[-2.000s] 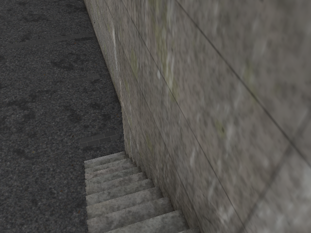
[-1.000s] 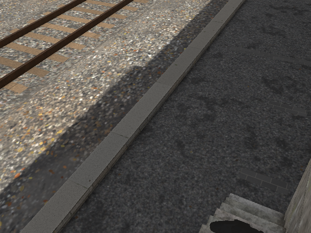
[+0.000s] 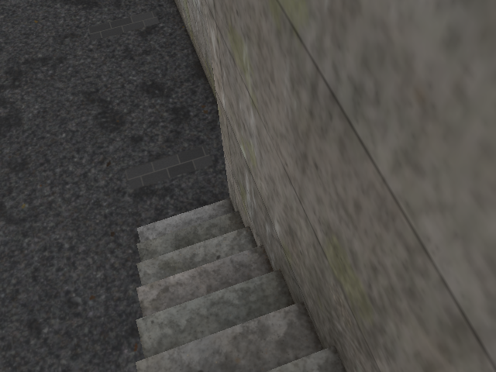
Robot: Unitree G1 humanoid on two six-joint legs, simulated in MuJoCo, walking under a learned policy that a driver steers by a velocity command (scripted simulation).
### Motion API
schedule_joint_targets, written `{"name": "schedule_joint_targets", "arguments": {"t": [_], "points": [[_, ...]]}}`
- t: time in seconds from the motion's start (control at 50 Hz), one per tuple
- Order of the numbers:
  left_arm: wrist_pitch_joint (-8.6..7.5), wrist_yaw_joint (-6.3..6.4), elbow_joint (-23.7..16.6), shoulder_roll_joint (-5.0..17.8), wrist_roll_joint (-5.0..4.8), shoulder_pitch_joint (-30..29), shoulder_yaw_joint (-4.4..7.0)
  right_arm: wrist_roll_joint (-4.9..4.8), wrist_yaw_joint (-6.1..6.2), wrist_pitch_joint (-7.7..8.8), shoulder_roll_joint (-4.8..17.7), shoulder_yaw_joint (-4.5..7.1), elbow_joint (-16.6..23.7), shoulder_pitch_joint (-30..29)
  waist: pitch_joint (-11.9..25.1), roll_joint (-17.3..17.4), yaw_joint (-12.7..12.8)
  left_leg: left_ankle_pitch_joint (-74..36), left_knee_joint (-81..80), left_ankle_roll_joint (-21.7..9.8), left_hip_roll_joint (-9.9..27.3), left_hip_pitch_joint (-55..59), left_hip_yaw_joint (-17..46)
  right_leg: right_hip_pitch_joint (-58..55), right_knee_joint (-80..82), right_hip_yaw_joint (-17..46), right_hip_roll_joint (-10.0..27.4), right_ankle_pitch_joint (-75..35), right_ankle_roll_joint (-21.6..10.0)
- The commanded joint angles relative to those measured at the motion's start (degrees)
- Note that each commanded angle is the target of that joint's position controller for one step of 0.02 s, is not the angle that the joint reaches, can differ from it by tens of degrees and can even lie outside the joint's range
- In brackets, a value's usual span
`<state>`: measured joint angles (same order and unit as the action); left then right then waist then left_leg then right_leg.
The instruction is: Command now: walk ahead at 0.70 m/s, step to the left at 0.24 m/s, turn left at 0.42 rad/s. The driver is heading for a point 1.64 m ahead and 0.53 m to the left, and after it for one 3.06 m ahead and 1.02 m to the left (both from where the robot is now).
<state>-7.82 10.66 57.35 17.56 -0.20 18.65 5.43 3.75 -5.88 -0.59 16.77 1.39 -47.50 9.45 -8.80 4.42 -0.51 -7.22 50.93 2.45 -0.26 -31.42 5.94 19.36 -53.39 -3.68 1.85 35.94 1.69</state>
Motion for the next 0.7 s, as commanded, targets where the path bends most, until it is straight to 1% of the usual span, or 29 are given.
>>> {"name": "schedule_joint_targets", "arguments": {"t": [0.02, 0.04, 0.12, 0.14, 0.16, 0.18, 0.2, 0.22, 0.24, 0.26, 0.28, 0.3, 0.32, 0.34, 0.36, 0.38, 0.4, 0.44, 0.48, 0.5, 0.52, 0.54, 0.56, 0.58, 0.6, 0.62, 0.64, 0.66, 0.7], "points": [[-5.39, -1.09, -2.4, -1.4, -2.76, -8.1, -2.47, -3.80, -2.44, 1.22, -5.6, -2.23, -4.2, 18.4, 12.8, 2.8, -12.6, -45.7, -14.8, -1.5, -0.1, 39.8, -7.9, 25.6, -8.6, -6.8, 2.3, -0.4, -5.6], [-4.90, -1.54, -2.8, 0.8, -3.41, -11.3, -2.65, -3.44, -2.25, 1.45, -5.3, -1.99, -7.5, 28.1, 14.0, 2.3, -19.0, -47.2, -17.5, -3.4, 1.2, 46.7, -8.3, 27.5, -18.3, -9.5, 2.2, -0.6, -5.8], [-3.71, -5.37, -12.6, 2.7, 3.57, -30.5, -1.21, 0.93, 3.26, 4.80, 1.3, -1.02, -8.1, 40.3, -2.4, 3.1, -25.2, -36.2, -32.2, -8.0, 2.3, 43.8, 0.9, 52.5, -69.0, -10.8, -3.4, 25.1, -2.8], [-3.51, -6.76, -14.3, 0.1, 4.47, -26.8, -1.62, -0.17, 4.46, 5.14, 3.5, -0.49, -7.2, 38.6, -1.8, 2.7, -20.9, -39.7, -28.9, -3.9, 1.8, 37.2, 2.1, 51.4, -69.4, -9.8, -2.2, 19.0, -4.7], [-2.53, -7.20, -22.8, -4.9, 4.52, -15.9, -4.70, -0.77, 8.95, 5.47, 23.6, 6.15, -0.5, 17.7, 5.9, 14.8, -0.8, 23.8, -36.4, -8.5, 17.2, 23.7, 41.5, 48.1, -25.7, 3.2, 2.1, -12.5, -2.8], [-1.56, -7.37, -19.3, 4.3, 2.36, -15.3, -2.45, -0.69, 9.78, 4.75, 14.4, 4.11, 5.6, -3.6, 2.2, 7.4, 3.8, 37.2, -39.4, -11.9, 9.8, -2.3, 35.0, 17.7, 0.1, 8.3, 6.9, -33.6, 0.5], [-0.25, -8.16, -3.2, 4.6, 1.29, 7.1, -1.37, -1.32, 5.20, 3.33, 6.4, 1.87, 2.8, 1.0, 9.8, 5.2, 1.6, -13.1, -37.1, -4.1, -3.7, 11.8, 0.6, 5.7, -12.6, -9.4, -1.5, -16.2, 1.3], [1.68, -8.44, 0.3, -1.8, 0.23, 16.4, -3.12, -0.27, 3.98, 3.24, 4.2, 1.53, -0.4, 5.1, 15.6, 8.8, 2.4, -24.2, -34.9, -4.6, -5.6, 7.2, -7.6, -3.8, -24.0, -16.1, -3.2, -13.6, 3.0], [2.70, -8.68, -3.8, 1.5, 0.07, 18.8, -2.37, -0.94, 4.31, 4.11, 4.6, 1.75, 3.9, -0.7, 14.1, 7.8, 6.8, -11.3, -34.5, -2.1, -4.7, -5.2, -4.6, -10.9, -19.5, -11.5, -2.2, -17.2, 3.5], [2.97, -8.54, -9.3, -0.6, 0.44, 7.8, -3.45, -3.97, 4.40, 3.64, 0.6, 0.98, 4.8, -1.0, 11.8, -1.3, 5.0, 2.8, -29.1, -1.1, -4.8, -9.4, 0.7, -15.2, 0.8, -3.8, 0.9, -36.0, 2.6], [3.97, -7.24, -9.1, 2.7, 0.28, 4.0, -2.75, -4.01, 5.12, 0.19, 2.2, 0.86, 7.4, -2.0, 9.5, -29.3, 6.5, 10.9, 5.4, 1.1, -7.9, 5.1, -7.0, 18.3, 13.4, -1.9, 5.2, -13.7, 0.8], [4.72, -7.70, -13.1, -2.4, 2.19, -10.1, -3.32, -3.53, 5.85, -1.12, 4.7, 2.00, 4.9, 18.3, 5.3, -25.0, -9.8, 6.5, 14.8, -1.2, -7.7, 8.8, -2.2, 29.7, 4.4, -9.9, 3.7, -10.8, 0.9], [7.06, -9.46, -10.3, -3.9, 3.47, -4.7, -4.29, -2.02, 5.88, -2.03, 7.3, 2.42, -1.3, 29.8, 4.5, -8.2, -13.5, 13.1, -8.4, -8.6, 2.3, -20.7, 13.1, 3.5, -34.1, -12.9, 0.3, -10.3, 3.3], [7.76, -8.95, -10.0, -2.8, 3.77, 4.9, -4.50, 1.64, 4.77, -3.63, 0.3, -0.29, 2.9, 16.8, 2.0, -7.1, -4.5, 0.3, 7.1, -5.7, -7.4, -26.7, -3.5, 2.6, -26.7, -12.7, 5.7, -0.9, 0.3], [8.35, -8.57, -15.8, 0.7, 3.31, 0.9, -3.97, 0.69, 4.65, -3.58, 3.8, 1.05, 7.9, 5.9, 2.8, -4.4, -2.6, 19.5, 18.7, -3.7, -9.7, -35.8, -4.1, 3.0, -13.4, -1.9, 7.6, 0.5, -1.3], [9.81, -7.44, -21.1, 8.3, 2.70, -10.2, -2.89, -0.52, 5.26, -4.26, 0.7, -0.60, 15.8, -4.4, -6.6, -15.4, -4.7, 28.4, 39.7, -2.0, -13.9, -33.5, -8.4, 30.4, 19.7, 9.3, 21.6, 20.0, -2.4], [7.93, -4.88, -25.3, 19.7, -0.90, -19.1, 0.31, 0.89, 4.46, -5.97, -4.3, -1.86, 22.5, -10.7, -11.5, -40.0, -3.2, 28.4, 71.4, 3.7, -11.8, -15.5, -8.4, 62.6, 58.5, 43.2, 42.8, 57.0, -11.7], [5.02, -4.92, -27.0, 13.5, 0.76, -32.9, -3.07, -2.69, 5.00, -7.26, 2.2, 0.00, 24.5, -1.8, -16.8, -31.0, -16.2, 23.1, 84.4, 5.5, -11.5, -11.3, -5.8, 79.0, 59.7, 27.8, 40.3, 55.9, -4.4], [3.84, -4.34, -32.8, 16.4, 1.15, -45.7, -2.45, -3.63, 5.38, -9.07, 7.9, 2.01, 14.2, 31.0, -2.3, -23.8, -30.2, 32.4, 79.6, 0.8, -11.7, 24.3, -5.4, 86.6, 49.7, 15.7, 37.8, 29.4, -0.1], [4.33, -4.79, -33.5, 18.7, -0.63, -56.8, -1.41, -1.61, 5.88, -9.13, 7.1, 1.37, 7.8, 50.8, -4.5, -16.4, -45.1, 40.0, 46.1, -5.9, -6.3, 33.5, 3.1, 90.7, 30.6, 2.9, 28.8, 27.6, 6.9], [6.41, -6.65, -30.6, 19.0, 0.17, -62.9, 0.41, -2.49, 5.91, -8.35, 6.6, 0.11, 2.5, 57.0, -9.5, -3.0, -50.2, 79.7, 17.3, -10.7, -3.1, 9.8, 28.5, 72.7, -7.0, -7.9, 16.0, 0.2, 8.3], [8.16, -11.59, -29.7, 13.4, 0.68, -62.6, -1.72, -3.61, 5.29, -6.18, 7.5, -2.00, 1.3, 45.6, -28.2, 14.7, -45.6, 118.1, -19.1, -13.6, 6.1, -25.1, 58.9, 63.0, -34.0, -4.7, 9.7, 2.7, 5.2], [9.90, -9.55, -18.3, 7.3, 2.37, -29.2, -1.98, -1.37, 2.87, -5.24, 3.7, -3.02, 3.4, 23.1, -24.7, 31.4, -19.8, 98.4, -8.0, -13.3, -11.3, -28.4, 27.9, 46.1, -53.6, -0.6, -1.8, 19.9, -0.9], [10.25, -5.30, -14.2, 3.8, 5.91, -20.2, -1.72, 0.94, 3.18, -4.63, 8.8, 1.23, 1.8, 32.4, 9.6, 15.1, -20.2, 46.8, 29.7, -9.7, -13.0, 6.0, -14.2, 48.1, -68.6, -15.9, -4.4, 14.4, 2.8], [11.77, -10.47, -25.8, 2.6, 3.54, -36.9, -3.72, -3.40, 6.26, -1.65, 14.6, -0.08, 7.5, 32.0, -6.5, 34.3, -32.7, 108.9, -55.5, -11.8, 3.2, -52.1, 48.8, 34.3, -74.9, -22.3, -9.6, 8.4, 3.8], [10.90, -15.59, -29.0, 3.5, 5.85, -32.0, -3.55, -2.70, 6.93, -0.92, 3.3, -6.25, 12.4, 6.0, -20.5, 46.9, -16.2, 104.1, -81.0, -4.8, -3.6, -90.9, 52.5, 3.2, -84.9, -20.5, -17.1, 1.1, 6.3], [10.64, -13.45, -21.3, 2.1, 5.96, -6.1, -3.06, -2.82, 5.07, -0.72, 9.1, -5.16, 14.6, -7.6, -8.5, 51.0, -2.6, 77.0, -77.2, 1.8, -6.8, -86.8, 31.7, -19.3, -87.8, -19.8, -19.6, 2.5, 2.8], [11.73, -10.78, -19.0, -5.3, 7.19, 4.1, -4.82, -6.23, 2.62, 0.53, 14.0, -2.65, 13.9, -2.8, 1.5, 48.3, 2.0, 66.7, -78.4, 1.1, -2.0, -84.4, 28.9, -34.0, -82.6, -21.0, -11.5, 14.3, -4.3], [13.91, -8.27, -7.8, 11.5, 7.10, 28.6, -0.93, -9.48, 1.99, 2.69, 16.2, 1.32, 26.1, -38.5, -10.9, 0.7, 26.7, 75.1, -22.3, 3.2, -9.1, -106.2, 11.4, -40.5, -23.1, 0.9, 1.6, 40.1, -7.4]]}}
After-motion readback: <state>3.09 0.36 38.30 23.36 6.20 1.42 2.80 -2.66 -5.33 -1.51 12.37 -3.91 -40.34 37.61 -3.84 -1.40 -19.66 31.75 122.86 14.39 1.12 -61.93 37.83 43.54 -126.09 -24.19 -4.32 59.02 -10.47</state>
